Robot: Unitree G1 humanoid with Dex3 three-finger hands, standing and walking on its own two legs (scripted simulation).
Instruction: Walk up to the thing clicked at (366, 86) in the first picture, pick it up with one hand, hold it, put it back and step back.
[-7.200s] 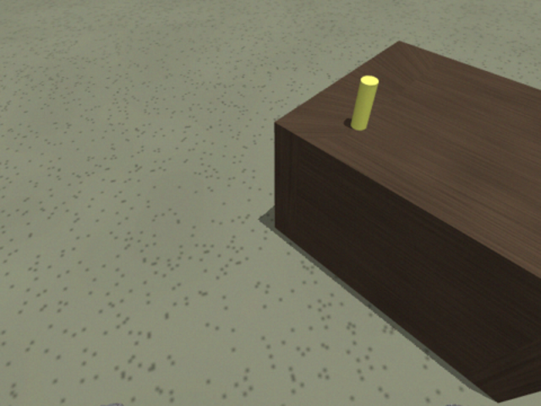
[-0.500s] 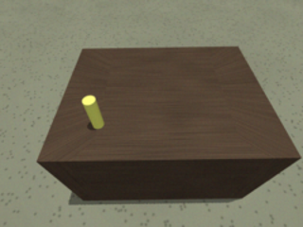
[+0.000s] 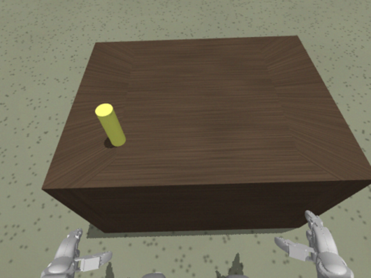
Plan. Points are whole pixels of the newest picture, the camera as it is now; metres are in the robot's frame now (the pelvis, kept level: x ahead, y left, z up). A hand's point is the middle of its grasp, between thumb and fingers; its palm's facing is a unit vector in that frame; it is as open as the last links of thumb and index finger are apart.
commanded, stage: go down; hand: left
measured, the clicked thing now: (111, 126) +0.54 +0.25 -0.09
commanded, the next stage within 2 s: none
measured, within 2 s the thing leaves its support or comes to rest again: neither
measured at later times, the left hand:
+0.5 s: hand (85, 255) +0.18 +0.26 -0.13, palm faces +0.06 -0.94 -0.33, open 17.4 cm
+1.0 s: hand (78, 257) +0.17 +0.28 -0.12, palm faces +0.08 -0.94 -0.32, open 17.4 cm
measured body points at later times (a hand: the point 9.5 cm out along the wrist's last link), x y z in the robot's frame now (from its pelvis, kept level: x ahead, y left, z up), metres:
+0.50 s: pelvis +0.02 +0.01 -0.02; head +0.06 +0.01 +0.42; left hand +0.17 +0.31 -0.10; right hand +0.18 -0.28 -0.10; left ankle +0.01 +0.14 -0.73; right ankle -0.01 -0.13 -0.73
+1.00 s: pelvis +0.02 +0.00 -0.04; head +0.06 +0.01 +0.40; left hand +0.17 +0.32 -0.09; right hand +0.18 -0.26 -0.09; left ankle +0.01 +0.14 -0.73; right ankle -0.01 -0.13 -0.73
